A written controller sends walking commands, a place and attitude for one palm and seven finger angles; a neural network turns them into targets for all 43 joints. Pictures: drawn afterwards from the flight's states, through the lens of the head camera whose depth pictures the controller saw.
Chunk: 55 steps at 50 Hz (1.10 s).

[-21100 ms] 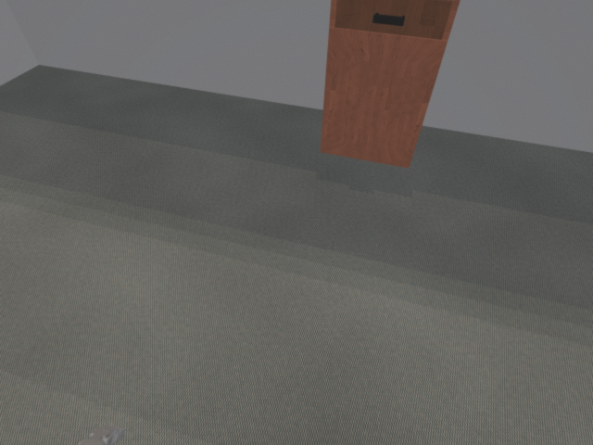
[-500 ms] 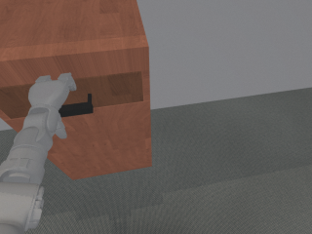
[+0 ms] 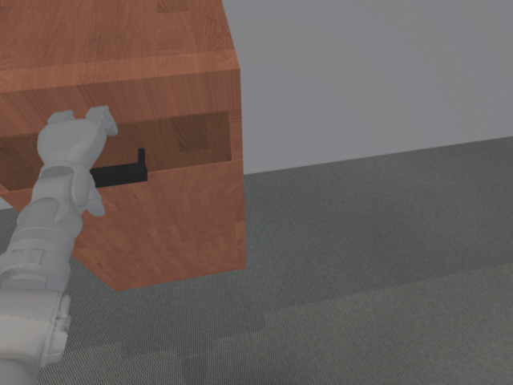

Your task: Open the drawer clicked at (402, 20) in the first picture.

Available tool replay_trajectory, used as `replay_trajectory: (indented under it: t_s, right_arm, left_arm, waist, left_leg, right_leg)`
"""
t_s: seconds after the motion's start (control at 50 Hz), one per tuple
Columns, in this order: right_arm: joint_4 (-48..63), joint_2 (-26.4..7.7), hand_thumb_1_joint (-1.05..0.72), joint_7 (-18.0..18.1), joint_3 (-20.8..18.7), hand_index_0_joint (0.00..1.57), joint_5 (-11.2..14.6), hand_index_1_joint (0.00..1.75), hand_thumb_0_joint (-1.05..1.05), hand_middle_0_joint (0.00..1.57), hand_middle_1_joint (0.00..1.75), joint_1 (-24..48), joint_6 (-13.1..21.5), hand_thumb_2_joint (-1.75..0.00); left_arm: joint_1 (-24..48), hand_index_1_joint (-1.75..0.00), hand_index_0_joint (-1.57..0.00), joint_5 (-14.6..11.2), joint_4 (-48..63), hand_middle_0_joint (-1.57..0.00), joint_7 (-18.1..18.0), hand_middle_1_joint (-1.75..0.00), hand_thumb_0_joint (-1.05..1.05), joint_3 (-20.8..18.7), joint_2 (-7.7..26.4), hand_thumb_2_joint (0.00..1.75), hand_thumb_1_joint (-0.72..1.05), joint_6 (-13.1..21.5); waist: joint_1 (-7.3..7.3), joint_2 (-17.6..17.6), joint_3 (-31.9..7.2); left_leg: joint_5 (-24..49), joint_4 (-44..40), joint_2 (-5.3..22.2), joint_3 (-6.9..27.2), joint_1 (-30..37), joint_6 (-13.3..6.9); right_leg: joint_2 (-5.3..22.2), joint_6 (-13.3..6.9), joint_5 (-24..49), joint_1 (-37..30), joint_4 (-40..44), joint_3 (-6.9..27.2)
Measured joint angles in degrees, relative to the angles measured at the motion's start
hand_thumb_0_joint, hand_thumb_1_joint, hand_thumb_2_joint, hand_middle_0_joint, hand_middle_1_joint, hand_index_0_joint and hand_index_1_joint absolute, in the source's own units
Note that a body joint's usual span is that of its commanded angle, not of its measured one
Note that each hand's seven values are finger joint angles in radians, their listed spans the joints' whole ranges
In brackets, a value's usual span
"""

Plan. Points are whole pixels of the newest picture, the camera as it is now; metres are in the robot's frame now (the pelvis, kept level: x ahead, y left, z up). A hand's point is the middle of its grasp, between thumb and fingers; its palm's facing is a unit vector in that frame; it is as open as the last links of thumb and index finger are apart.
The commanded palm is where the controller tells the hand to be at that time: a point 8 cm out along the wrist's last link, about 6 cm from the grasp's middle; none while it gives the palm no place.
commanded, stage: lower the fingers behind the handle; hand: left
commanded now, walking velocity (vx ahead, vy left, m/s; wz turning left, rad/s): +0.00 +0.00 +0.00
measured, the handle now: (112, 166) +0.50 +0.28 +0.00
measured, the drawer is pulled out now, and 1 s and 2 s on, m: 0.00 0.00 0.00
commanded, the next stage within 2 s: lift the fingers back up to retry in 1.66 s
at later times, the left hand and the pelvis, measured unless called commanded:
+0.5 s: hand (92, 178) +0.45 +0.29 +0.03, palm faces -0.02 -0.03 -1.00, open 13.8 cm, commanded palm +0.43 +0.29 +0.09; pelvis +0.00 +0.00 -0.01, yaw +0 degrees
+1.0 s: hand (91, 185) +0.45 +0.30 +0.01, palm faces -0.05 +0.00 -1.00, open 13.8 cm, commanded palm +0.43 +0.29 +0.05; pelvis -0.01 +0.00 -0.02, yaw -1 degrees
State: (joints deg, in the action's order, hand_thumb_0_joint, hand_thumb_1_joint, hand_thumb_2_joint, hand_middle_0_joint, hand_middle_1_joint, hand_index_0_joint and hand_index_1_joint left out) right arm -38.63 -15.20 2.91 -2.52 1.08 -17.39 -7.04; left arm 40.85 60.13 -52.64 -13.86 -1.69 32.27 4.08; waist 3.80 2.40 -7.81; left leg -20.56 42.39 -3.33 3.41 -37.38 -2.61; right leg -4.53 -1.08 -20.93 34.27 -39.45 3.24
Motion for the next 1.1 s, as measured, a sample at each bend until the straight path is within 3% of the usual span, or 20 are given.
replay_trajectory:
  t_s: [0.08, 0.18, 0.3, 0.38, 0.44, 0.58, 0.72, 0.92, 1.1]
  right_arm:
    - [-0.1, -0.1, -0.9, -0.4, 0.2, 0.2, 0.1, 0.3, 0.01, 0.21, 0.3, -0.4, -0.7, -0.9]
    - [-0.1, 0.3, -0.9, -0.4, 0.8, 0.2, 0.6, 0.3, 0.01, 0.21, 0.3, -0.9, -1.3, -0.9]
    - [0.2, 0.7, -0.9, 0.2, 0.3, 0.2, 0.5, 0.3, 0.01, 0.21, 0.3, -2.4, -0.6, -0.9]
    - [-0.5, 0.3, -0.9, 0.3, -0.6, 0.2, 0.1, 0.3, 0.01, 0.21, 0.3, -2.7, -0.1, -0.9]
    - [-1.1, -0.1, -0.9, -0.1, -1.0, 0.2, -0.4, 0.3, 0.01, 0.21, 0.3, -2.3, 0.2, -0.9]
    - [-1.5, -0.4, -0.9, -1.4, -0.9, 0.2, -0.8, 0.3, 0.01, 0.21, 0.3, -1.6, 0.1, -0.9]
    - [-1.2, 0.6, -0.9, -1.5, 0.5, 0.2, -0.1, 0.3, 0.01, 0.21, 0.3, -1.2, -0.7, -0.9]
    - [-0.8, 0.5, -0.9, -0.8, 0.3, 0.2, -0.4, 0.3, 0.01, 0.21, 0.3, -2.7, -0.2, -0.9]
    - [-1.3, -0.1, -0.9, -1.3, 0.0, 0.2, -0.4, 0.3, 0.01, 0.21, 0.3, -2.7, -0.4, -0.9]
  left_arm:
    - [-0.1, -1.23, -0.34, -0.1, -0.9, -0.35, -0.5, -1.23, 0.0, -0.2, -0.3, 0.3, -0.49, -1.4]
    - [-0.3, -1.23, -0.33, -0.5, -4.6, -0.34, 1.3, -1.22, 0.0, -0.6, 0.6, 0.3, -0.49, -4.6]
    - [-2.4, -1.21, -0.32, 0.1, -3.6, -0.33, 3.3, -1.2, 0.0, -0.6, 2.0, 0.3, -0.49, -0.9]
    - [-2.8, -1.21, -0.32, 0.7, -1.4, -0.32, 1.6, -1.2, 0.0, -0.4, 1.6, 0.3, -0.49, 2.9]
    - [-2.1, -1.21, -0.32, 0.9, -1.3, -0.32, -0.9, -1.2, 0.0, -0.8, 1.1, 0.3, -0.49, 3.6]
    - [-0.8, -1.23, -0.33, 0.6, -3.4, -0.34, -5.1, -1.21, 0.0, -1.2, -0.3, 0.3, -0.49, -0.5]
    - [0.5, -1.23, -0.33, 0.6, -7.9, -0.33, -2.7, -1.2, 0.0, 0.4, -0.5, 0.3, -0.49, -4.7]
    - [0.3, -1.21, -0.32, 1.0, -6.4, -0.32, -2.7, -1.25, 0.0, 0.1, 1.4, 0.3, -0.49, -0.3]
    - [1.2, -1.2, -0.32, 1.1, -7.2, -0.3, -5.6, -1.29, 0.0, 0.8, 1.1, 0.3, -0.49, -1.0]
  waist:
    - [-0.37, 0.6, -0.5]
    - [-0.13, 0.8, -0.6]
    - [-0.13, 0.2, -0.2]
    - [-0.27, -0.1, -0.1]
    - [-0.03, -0.1, -0.4]
    - [0.23, 0.5, -1.5]
    - [0.86, 0.5, -1.6]
    - [0.51, 0.2, -1.7]
    - [0.36, 0.2, -2.4]
  left_leg:
    - [0.0, -0.4, 0.2, -0.7, 0.0, -0.1]
    - [0.3, -1.4, 0.4, -1.2, 0.8, -0.2]
    - [0.2, -0.8, 0.4, -0.5, 0.0, 0.0]
    - [-0.4, 1.1, 0.2, 0.2, -2.1, 0.0]
    - [-1.0, 2.7, 0.1, 0.4, -4.0, 0.0]
    - [-1.7, 4.4, 0.2, -0.2, -6.3, -0.2]
    - [-1.4, 3.6, 0.4, -0.6, -5.1, -0.3]
    - [-1.8, 5.2, 0.5, -0.4, -7.4, -0.2]
    - [-2.3, 7.3, 0.4, -0.4, -10.0, -0.2]
  right_leg:
    - [-0.2, 0.1, 0.2, 0.3, 0.2, 0.8]
    - [-0.3, 0.2, 0.6, -0.3, 0.9, 1.3]
    - [-0.3, 0.0, 0.6, 0.1, 0.9, 0.6]
    - [-0.3, 0.0, -0.1, 1.7, -0.5, -0.3]
    - [-0.3, 0.1, -0.7, 3.5, -2.0, -0.6]
    - [-0.4, 0.4, -1.4, 6.0, -3.8, -0.2]
    - [-0.5, 0.4, -0.9, 5.0, -3.0, 0.3]
    - [-0.7, 0.3, -1.3, 7.2, -4.5, -0.1]
    - [-0.8, 0.4, -1.9, 9.8, -6.7, -0.3]
